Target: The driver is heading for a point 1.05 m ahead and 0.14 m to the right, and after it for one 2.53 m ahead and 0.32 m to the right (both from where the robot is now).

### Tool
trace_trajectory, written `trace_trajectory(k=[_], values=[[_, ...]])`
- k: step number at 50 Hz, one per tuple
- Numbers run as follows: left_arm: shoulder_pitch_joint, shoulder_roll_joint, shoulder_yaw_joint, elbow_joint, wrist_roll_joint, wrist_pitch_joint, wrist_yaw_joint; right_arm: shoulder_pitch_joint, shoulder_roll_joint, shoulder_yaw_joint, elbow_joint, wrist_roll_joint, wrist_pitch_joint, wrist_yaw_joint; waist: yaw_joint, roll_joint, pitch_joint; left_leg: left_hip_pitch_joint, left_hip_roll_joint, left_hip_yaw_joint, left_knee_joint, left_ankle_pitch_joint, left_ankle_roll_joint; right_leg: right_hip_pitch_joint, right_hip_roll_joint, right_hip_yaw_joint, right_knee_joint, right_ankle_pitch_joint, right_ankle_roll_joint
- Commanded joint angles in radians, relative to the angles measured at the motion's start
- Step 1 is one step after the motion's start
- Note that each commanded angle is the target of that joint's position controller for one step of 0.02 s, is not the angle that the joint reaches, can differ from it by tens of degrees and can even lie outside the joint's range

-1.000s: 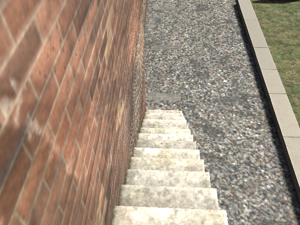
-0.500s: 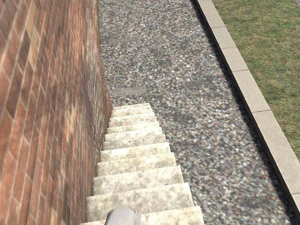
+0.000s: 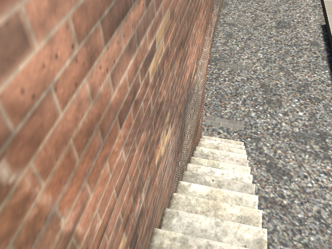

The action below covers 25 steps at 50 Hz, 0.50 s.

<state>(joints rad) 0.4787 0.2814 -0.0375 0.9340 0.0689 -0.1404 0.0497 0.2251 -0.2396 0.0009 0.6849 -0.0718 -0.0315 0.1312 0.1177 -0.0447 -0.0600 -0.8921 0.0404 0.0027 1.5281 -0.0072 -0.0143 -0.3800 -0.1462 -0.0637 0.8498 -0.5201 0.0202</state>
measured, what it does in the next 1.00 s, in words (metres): goes down, turning right: left foot, then right foot 0.20 m lower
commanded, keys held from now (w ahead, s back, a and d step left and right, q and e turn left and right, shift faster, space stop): w+q+shift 0.02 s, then w+shift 0.04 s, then w+e+shift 0.52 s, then e+shift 0.10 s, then shift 0.06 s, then q+shift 0.26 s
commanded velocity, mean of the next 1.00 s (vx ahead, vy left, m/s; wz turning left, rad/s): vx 0.69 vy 0.00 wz -0.24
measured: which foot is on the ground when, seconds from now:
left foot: up 0.00-0.06, down 0.08-0.46, up 0.48-0.86, down 0.88-1.00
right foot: down 0.00-0.08, up 0.10-0.42, down 0.44-0.90, up 0.92-1.00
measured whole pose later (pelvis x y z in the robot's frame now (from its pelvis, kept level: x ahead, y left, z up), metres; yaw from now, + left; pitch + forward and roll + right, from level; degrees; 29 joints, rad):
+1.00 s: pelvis +0.41 -0.05 -0.36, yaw -18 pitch +0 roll +0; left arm 0.25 0.27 -0.01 0.79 0.03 -0.03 -0.04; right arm 0.53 -0.22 -0.05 1.00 -0.11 -0.05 0.11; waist -0.08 0.03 -0.06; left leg -0.29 -0.13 -0.05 0.51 -0.21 0.10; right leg -0.76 0.08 0.03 1.94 -0.75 0.05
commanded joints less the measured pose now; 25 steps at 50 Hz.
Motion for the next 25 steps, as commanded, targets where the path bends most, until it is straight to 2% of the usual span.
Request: trace_trajectory(k=[1, 2, 3, 4, 5, 6, 7, 8, 9, 10, 11, 12, 13, 14, 15, 16, 17, 18, 19, 20, 21, 22, 23, 24, 25], values=[[0.014, 0.175, 0.076, -0.034, 0.012, 0.084, -0.057, -0.101, -0.039, -0.045, 0.013, 0.127, 0.03, -0.15, -0.011, -0.049, 0.056, 0.208, 0.02, 0.012, -0.513, -0.096, 0.016, 0.097, -0.167, 0.205, -0.246, 0.003, -0.11], [-0.051, 0.156, 0.085, -0.039, 0.007, 0.121, -0.049, 0.04, -0.036, -0.053, 0.055, 0.121, 0.046, -0.179, -0.074, -0.161, 0.034, 0.49, -0.025, 0.101, -0.589, -0.223, 0.009, 0.0, -0.098, 0.096, -0.177, 0.157, -0.086], [-0.121, 0.144, 0.085, -0.041, 0.009, 0.152, -0.048, 0.213, -0.049, -0.063, 0.11, 0.119, 0.053, -0.187, -0.173, -0.197, 0.033, 0.696, -0.071, 0.19, -0.669, -0.243, 0.0, -0.065, -0.079, 0.059, -0.086, 0.215, -0.064], [-0.175, 0.086, 0.079, -0.044, 0.039, 0.166, -0.06, 0.421, -0.105, -0.093, 0.208, 0.11, 0.033, -0.2, -0.277, -0.015, 0.081, 0.779, -0.073, 0.149, -0.774, -0.359, -0.022, -0.143, 0.028, -0.042, 0.335, 0.196, -0.01], [-0.145, -0.069, 0.052, -0.046, 0.01, 0.161, -0.079, 0.558, -0.16, -0.068, 0.262, 0.113, -0.007, -0.194, -0.243, 0.26, 0.165, 0.855, 0.207, -0.287, -0.826, -0.18, 0.006, -0.5, 0.176, 0.104, 0.645, -0.232, 0.014], [-0.061, -0.094, 0.055, -0.061, 0.0, 0.144, -0.074, 0.668, -0.247, -0.098, 0.301, 0.136, -0.028, -0.187, -0.235, 0.344, 0.123, 0.815, 0.366, -0.653, -1.013, -0.103, 0.075, -0.54, 0.217, 0.255, 0.694, -0.19, -0.004], [-0.213, -0.052, 0.071, -0.111, 0.011, 0.13, -0.088, 0.565, -0.346, -0.12, 0.3, 0.117, -0.052, -0.223, -0.219, 0.274, 0.213, 0.67, 0.379, -0.743, -1.167, -0.569, 0.077, -0.602, 0.211, 0.265, 0.72, -0.136, 0.027], [-0.256, -0.02, 0.073, -0.105, 0.021, 0.123, -0.091, 0.435, -0.329, -0.124, 0.297, 0.114, -0.062, -0.236, -0.185, 0.218, 0.267, 0.609, 0.365, -0.724, -1.11, -0.718, 0.117, -0.668, 0.182, 0.26, 0.7, -0.034, 0.009], [-0.255, 0.004, 0.078, -0.086, 0.03, 0.137, -0.085, 0.262, -0.236, -0.106, 0.257, 0.105, -0.072, -0.235, -0.129, 0.12, 0.277, 0.482, 0.366, -0.656, -1.005, -0.751, 0.109, -0.614, 0.157, 0.306, 0.657, 0.157, -0.018], [-0.23, -0.01, 0.076, -0.078, 0.019, 0.158, -0.084, 0.157, -0.165, -0.083, 0.239, 0.098, -0.081, -0.239, -0.074, 0.147, 0.244, 0.372, 0.366, -0.565, -0.925, -0.734, 0.107, -0.514, 0.152, 0.285, 0.616, 0.273, -0.034], [-0.224, -0.001, 0.085, -0.086, 0.005, 0.174, -0.086, 0.072, -0.111, -0.062, 0.232, 0.106, -0.094, -0.235, -0.02, 0.139, 0.227, 0.254, 0.301, -0.404, -0.839, -0.747, 0.059, -0.416, 0.172, 0.269, 0.512, 0.48, -0.042], [-0.222, -0.002, 0.083, -0.082, 0.003, 0.176, -0.083, 0.029, -0.07, -0.054, 0.252, 0.121, -0.116, -0.242, 0.0, 0.16, 0.201, 0.199, 0.229, -0.258, -0.775, -0.703, -0.008, -0.333, 0.17, 0.279, 0.414, 0.651, -0.045], [-0.203, -0.007, 0.079, -0.075, -0.02, 0.176, -0.083, -0.009, -0.042, -0.05, 0.239, 0.139, -0.135, -0.245, 0.04, 0.186, 0.177, 0.116, 0.179, -0.14, -0.765, -0.68, -0.022, -0.203, 0.203, 0.192, 0.342, 0.758, -0.052], [-0.177, -0.021, 0.074, -0.08, -0.03, 0.175, -0.083, -0.028, -0.044, -0.047, 0.229, 0.162, -0.144, -0.244, 0.082, 0.167, 0.18, -0.001, 0.138, -0.028, -0.753, -0.667, -0.011, -0.044, 0.242, 0.11, 0.23, 0.888, -0.046], [-0.117, -0.042, 0.067, -0.056, -0.036, 0.17, -0.081, -0.047, -0.053, -0.055, 0.232, 0.175, -0.156, -0.237, 0.119, 0.166, 0.139, -0.039, 0.128, 0.039, -0.722, -0.654, -0.02, 0.121, 0.229, 0.082, 0.146, 1.037, -0.041], [-0.122, -0.055, 0.063, -0.066, -0.048, 0.169, -0.086, -0.036, -0.083, -0.072, 0.227, 0.166, -0.14, -0.228, 0.104, 0.166, 0.113, 0.02, 0.155, 0.076, -0.71, -0.631, -0.024, 0.192, 0.209, 0.071, 0.046, 1.033, -0.059], [-0.149, -0.046, 0.063, -0.07, -0.045, 0.169, -0.089, -0.003, -0.085, -0.078, 0.236, 0.148, -0.134, -0.229, 0.065, 0.185, 0.121, 0.118, 0.175, 0.079, -0.684, -0.584, -0.018, 0.167, 0.184, 0.071, -0.037, 1.011, -0.075], [-0.206, -0.062, 0.058, -0.085, -0.027, 0.172, -0.083, 0.046, -0.045, -0.073, 0.258, 0.133, -0.118, -0.245, 0.009, 0.193, 0.166, 0.225, 0.196, 0.076, -0.639, -0.475, -0.003, 0.102, 0.143, 0.106, -0.146, 0.991, -0.102], [-0.243, -0.076, 0.056, -0.094, -0.021, 0.173, -0.082, 0.1, -0.038, -0.081, 0.274, 0.116, -0.111, -0.254, -0.044, 0.218, 0.174, 0.344, 0.222, 0.064, -0.6, -0.355, 0.011, 0.057, 0.124, 0.103, -0.231, 0.928, -0.126], [-0.248, -0.061, 0.063, -0.088, -0.017, 0.162, -0.086, 0.156, -0.049, -0.089, 0.297, 0.088, -0.098, -0.262, -0.081, 0.213, 0.164, 0.447, 0.247, 0.062, -0.533, -0.262, 0.036, 0.036, 0.119, 0.058, -0.309, 0.841, -0.154], [-0.196, -0.05, 0.073, -0.058, -0.021, 0.155, -0.091, 0.204, -0.044, -0.09, 0.297, 0.069, -0.084, -0.268, -0.092, 0.169, 0.158, 0.511, 0.276, 0.061, -0.406, -0.177, 0.056, 0.046, 0.112, 0.071, -0.384, 0.75, -0.193], [-0.114, -0.036, 0.088, -0.018, -0.021, 0.154, -0.098, 0.231, -0.058, -0.101, 0.307, 0.056, -0.07, -0.266, -0.067, 0.095, 0.113, 0.486, 0.278, 0.069, -0.214, -0.139, 0.069, 0.161, 0.119, 0.109, -0.424, 0.661, -0.238], [-0.082, 0.021, 0.11, -0.017, -0.025, 0.155, -0.093, 0.224, -0.072, -0.115, 0.29, 0.052, -0.049, -0.233, -0.04, 0.033, 0.095, 0.376, 0.13, 0.221, 0.137, -0.264, 0.09, 0.315, 0.163, 0.098, -0.449, 0.914, -0.243], [0.072, 0.057, 0.11, 0.053, -0.032, 0.111, -0.098, 0.099, -0.028, -0.111, 0.23, 0.036, -0.02, -0.192, -0.007, -0.2, 0.077, -0.06, 0.039, 0.205, 0.451, -0.698, 0.103, 0.579, 0.118, 0.192, -0.119, 1.361, -0.204], [0.048, 0.111, 0.115, 0.034, -0.054, 0.11, -0.097, 0.013, 0.003, -0.09, 0.159, 0.032, -0.025, -0.188, -0.023, -0.23, 0.029, -0.249, 0.039, 0.125, 0.493, -0.701, 0.109, 0.643, 0.071, 0.307, 0.006, 1.538, -0.191]])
